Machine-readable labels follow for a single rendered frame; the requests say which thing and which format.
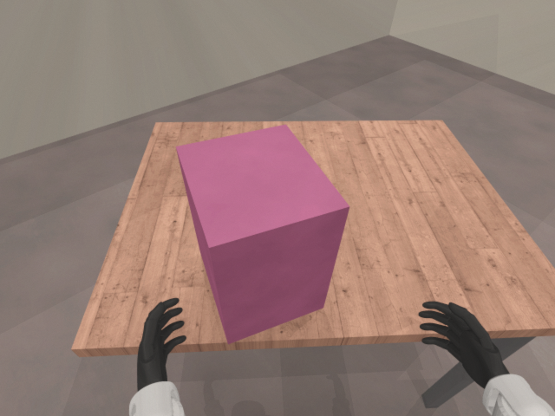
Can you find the robot right hand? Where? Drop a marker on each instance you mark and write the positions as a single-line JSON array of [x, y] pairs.
[[467, 340]]

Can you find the robot left hand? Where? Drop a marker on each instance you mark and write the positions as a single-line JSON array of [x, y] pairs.
[[152, 354]]

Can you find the left robot forearm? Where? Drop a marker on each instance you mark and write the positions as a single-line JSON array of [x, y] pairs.
[[157, 399]]

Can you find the right robot forearm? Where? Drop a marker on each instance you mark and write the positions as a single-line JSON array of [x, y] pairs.
[[511, 395]]

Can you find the table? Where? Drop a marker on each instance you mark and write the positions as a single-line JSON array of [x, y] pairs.
[[424, 225]]

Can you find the carton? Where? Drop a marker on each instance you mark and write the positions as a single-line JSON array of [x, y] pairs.
[[269, 224]]

